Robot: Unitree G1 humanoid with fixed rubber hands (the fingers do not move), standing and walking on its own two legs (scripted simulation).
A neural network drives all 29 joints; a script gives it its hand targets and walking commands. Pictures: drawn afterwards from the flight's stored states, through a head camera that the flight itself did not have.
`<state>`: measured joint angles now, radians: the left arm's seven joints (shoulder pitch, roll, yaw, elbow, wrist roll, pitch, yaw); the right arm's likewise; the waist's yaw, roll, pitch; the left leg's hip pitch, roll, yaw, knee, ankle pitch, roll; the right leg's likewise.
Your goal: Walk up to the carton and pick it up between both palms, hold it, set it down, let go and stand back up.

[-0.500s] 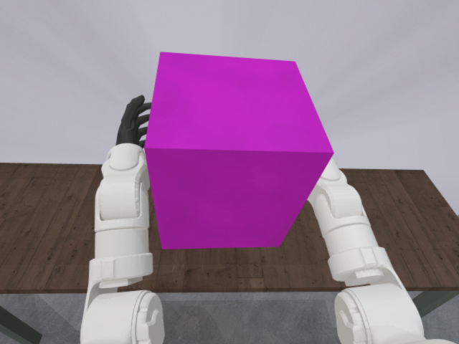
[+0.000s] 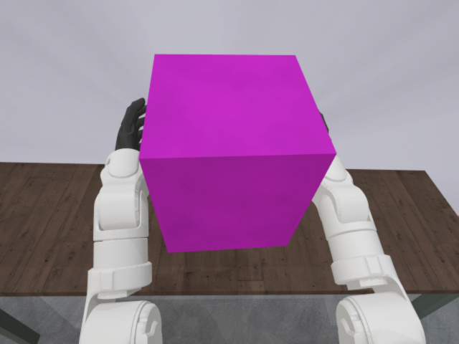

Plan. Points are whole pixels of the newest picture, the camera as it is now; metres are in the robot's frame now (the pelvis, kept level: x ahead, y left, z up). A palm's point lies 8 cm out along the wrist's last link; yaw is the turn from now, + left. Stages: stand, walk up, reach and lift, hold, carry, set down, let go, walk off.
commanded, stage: hold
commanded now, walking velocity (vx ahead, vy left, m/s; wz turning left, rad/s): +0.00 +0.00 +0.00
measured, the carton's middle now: (227, 160) +0.35 +0.01 +0.17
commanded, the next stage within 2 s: none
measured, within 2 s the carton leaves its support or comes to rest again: neither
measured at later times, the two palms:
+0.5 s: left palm (127, 152) +0.34 +0.16 +0.19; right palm (317, 161) +0.35 -0.14 +0.17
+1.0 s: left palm (131, 151) +0.36 +0.16 +0.18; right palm (317, 154) +0.36 -0.14 +0.17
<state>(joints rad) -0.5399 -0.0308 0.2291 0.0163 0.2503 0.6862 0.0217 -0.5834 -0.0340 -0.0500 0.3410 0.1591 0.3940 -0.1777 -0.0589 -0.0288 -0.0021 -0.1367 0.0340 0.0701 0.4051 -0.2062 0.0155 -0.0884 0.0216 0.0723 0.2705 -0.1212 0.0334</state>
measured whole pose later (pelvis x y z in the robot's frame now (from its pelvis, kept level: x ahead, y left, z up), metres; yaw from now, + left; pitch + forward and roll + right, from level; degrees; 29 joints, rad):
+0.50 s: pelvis -0.02 +0.00 +0.00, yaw +0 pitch -5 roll -2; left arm -0.60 -0.03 0.27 0.08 0.26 0.71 0.02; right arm -0.63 -0.03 -0.05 0.50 0.15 0.32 -0.16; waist -0.06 -0.03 0.00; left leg -0.13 0.03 0.07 0.40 -0.18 0.02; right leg -0.09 0.02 0.07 0.27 -0.10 0.03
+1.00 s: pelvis +0.00 +0.00 +0.00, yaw +0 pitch -4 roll -2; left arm -0.55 -0.03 0.24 0.05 0.26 0.67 0.01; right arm -0.60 -0.03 -0.05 0.37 0.15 0.37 -0.18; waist -0.06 -0.03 0.01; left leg -0.13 0.03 0.07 0.40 -0.20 0.02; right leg -0.09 0.02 0.07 0.27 -0.12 0.03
